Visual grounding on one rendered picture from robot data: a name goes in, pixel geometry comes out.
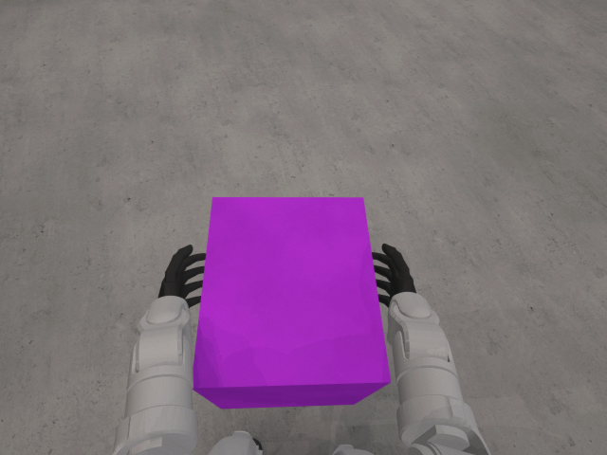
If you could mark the robot right hand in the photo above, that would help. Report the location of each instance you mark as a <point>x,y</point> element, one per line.
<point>398,275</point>

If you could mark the robot left hand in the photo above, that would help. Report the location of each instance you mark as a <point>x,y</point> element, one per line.
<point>175,278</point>

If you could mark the carton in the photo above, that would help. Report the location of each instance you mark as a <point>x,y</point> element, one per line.
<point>289,313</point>

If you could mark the left robot thigh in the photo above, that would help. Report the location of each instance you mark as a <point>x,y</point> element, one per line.
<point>235,445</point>

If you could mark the left robot forearm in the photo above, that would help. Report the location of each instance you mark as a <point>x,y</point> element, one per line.
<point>159,417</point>

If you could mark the robot left shin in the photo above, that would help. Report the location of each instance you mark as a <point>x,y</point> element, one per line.
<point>242,434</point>

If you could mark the right robot forearm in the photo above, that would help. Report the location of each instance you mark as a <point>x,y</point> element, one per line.
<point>431,407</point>

